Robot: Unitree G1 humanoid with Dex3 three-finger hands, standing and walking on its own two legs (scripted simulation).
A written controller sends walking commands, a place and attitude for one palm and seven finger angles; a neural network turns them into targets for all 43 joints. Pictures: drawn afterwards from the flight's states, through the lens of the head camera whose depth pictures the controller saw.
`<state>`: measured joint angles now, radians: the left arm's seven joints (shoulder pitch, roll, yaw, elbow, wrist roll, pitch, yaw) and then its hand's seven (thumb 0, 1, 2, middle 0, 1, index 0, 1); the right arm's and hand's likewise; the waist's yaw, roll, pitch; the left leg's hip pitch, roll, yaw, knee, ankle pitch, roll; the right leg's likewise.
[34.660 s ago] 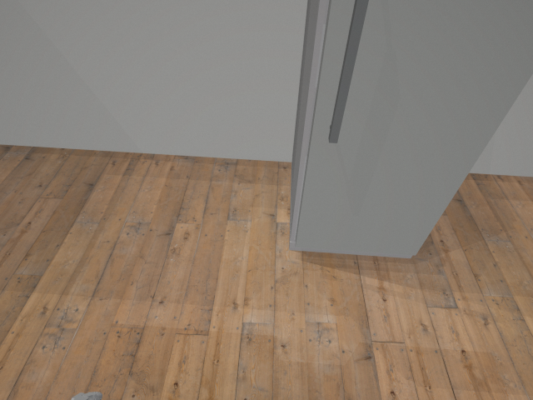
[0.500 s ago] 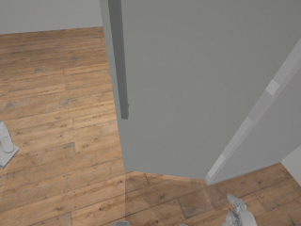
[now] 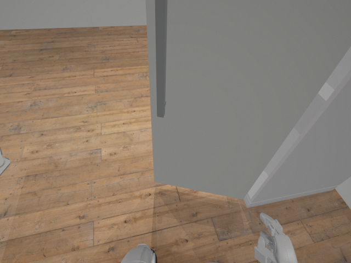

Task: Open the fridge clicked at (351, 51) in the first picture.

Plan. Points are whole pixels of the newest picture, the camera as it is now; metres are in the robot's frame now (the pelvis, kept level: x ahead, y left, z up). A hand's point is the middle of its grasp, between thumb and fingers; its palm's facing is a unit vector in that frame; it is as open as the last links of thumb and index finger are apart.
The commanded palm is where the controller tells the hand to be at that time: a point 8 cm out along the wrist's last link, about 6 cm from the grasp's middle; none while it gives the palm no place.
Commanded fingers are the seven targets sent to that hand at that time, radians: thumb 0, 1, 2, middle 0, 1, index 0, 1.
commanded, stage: step back with the hand held close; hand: left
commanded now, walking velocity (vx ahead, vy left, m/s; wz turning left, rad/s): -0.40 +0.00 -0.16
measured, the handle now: (163, 43) +0.60 +0.09 +0.21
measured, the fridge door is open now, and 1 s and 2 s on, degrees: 67 67 67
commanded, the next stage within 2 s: stop stepping back and stand still in 0.04 s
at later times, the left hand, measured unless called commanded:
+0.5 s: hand out of the picture +0.13 +0.26 +0.20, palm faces +0.34 -0.82 -0.46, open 7.4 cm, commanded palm +0.08 +0.30 +0.21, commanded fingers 0.00 0.90 0.90 -0.20 -0.30 -0.20 -0.30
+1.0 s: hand out of the picture +0.14 +0.27 +0.19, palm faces +0.35 -0.82 -0.46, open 7.4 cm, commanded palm +0.08 +0.31 +0.21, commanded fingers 0.00 0.90 0.90 -0.20 -0.30 -0.20 -0.30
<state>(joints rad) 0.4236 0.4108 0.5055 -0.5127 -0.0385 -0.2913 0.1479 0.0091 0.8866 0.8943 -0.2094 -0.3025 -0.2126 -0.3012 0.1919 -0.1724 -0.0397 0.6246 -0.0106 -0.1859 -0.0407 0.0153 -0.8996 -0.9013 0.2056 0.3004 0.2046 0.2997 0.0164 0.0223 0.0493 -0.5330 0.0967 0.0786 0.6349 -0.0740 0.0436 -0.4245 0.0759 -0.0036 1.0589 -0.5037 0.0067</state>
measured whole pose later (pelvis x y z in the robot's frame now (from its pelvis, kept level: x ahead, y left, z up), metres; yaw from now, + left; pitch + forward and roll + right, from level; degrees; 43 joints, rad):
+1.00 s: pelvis -0.10 +0.03 +0.02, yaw -8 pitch -1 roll +0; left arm 0.50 0.42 0.44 -0.42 -0.03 -0.22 0.15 0.01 0.89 0.89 -0.21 -0.30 -0.21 -0.30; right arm 0.25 -0.20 0.01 0.63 -0.01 -0.17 -0.06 0.02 -0.90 -0.90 0.20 0.30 0.20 0.30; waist -0.01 -0.01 -0.01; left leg -0.30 0.04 0.08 0.57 -0.26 0.01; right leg -0.21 0.02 -0.04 0.56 -0.34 -0.03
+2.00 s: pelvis -0.13 +0.06 +0.02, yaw -6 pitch +0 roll +0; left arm 0.24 0.26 0.00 0.75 0.03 0.06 -0.01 0.01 0.91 0.89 -0.19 -0.30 -0.20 -0.30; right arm 0.15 -0.30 0.00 0.86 -0.03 0.00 0.01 0.01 -0.90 -0.90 0.21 0.30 0.20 0.30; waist -0.04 0.03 0.00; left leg -0.36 -0.01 0.07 0.57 -0.21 0.05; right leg -0.27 -0.03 -0.05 0.59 -0.31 0.01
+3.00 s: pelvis -0.09 +0.05 +0.04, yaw -6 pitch -1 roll +0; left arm 0.11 0.30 0.01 1.13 0.01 -0.01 0.00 0.00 0.91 0.89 -0.20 -0.30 -0.20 -0.30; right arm 0.11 -0.31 0.00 1.12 -0.02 -0.01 -0.01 0.01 -0.90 -0.90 0.20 0.30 0.20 0.30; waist -0.02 -0.01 0.03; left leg -0.18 -0.01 0.07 0.34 -0.15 0.03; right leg -0.08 -0.02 -0.05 0.32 -0.23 0.00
